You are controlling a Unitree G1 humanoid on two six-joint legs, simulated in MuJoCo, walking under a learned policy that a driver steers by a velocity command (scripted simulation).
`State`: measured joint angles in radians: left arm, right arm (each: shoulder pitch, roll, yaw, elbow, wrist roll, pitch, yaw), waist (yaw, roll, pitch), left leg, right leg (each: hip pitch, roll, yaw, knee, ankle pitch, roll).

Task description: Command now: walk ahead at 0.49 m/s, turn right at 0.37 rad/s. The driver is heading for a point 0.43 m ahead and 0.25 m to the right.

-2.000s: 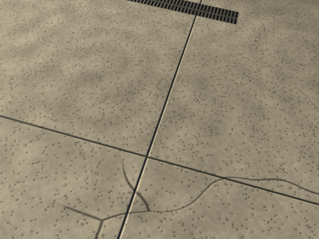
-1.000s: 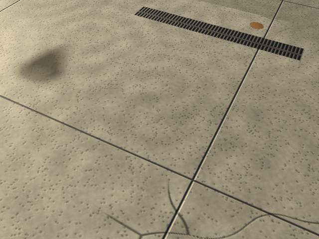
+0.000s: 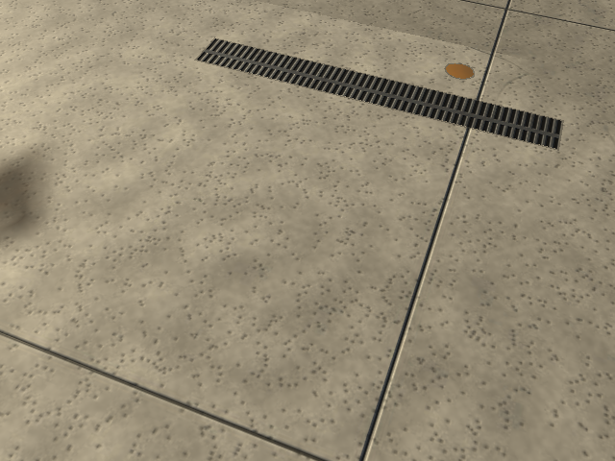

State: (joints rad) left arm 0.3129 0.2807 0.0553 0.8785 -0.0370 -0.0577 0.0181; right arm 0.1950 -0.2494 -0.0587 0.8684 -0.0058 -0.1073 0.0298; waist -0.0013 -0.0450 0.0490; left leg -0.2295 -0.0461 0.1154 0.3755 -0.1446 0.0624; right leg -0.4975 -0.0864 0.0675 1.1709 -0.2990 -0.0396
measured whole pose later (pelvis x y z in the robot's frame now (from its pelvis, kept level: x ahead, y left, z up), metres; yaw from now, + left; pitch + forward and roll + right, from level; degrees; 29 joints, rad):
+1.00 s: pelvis +0.47 -0.09 -0.01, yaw -22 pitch +1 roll +0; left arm 0.21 0.27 0.04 0.79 0.00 0.04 0.03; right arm 0.11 -0.22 -0.02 0.82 -0.02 -0.04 0.02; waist 0.00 -0.02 0.04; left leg -0.40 -0.02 0.02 0.48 -0.10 0.04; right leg -0.33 0.00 0.07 0.83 -0.55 0.05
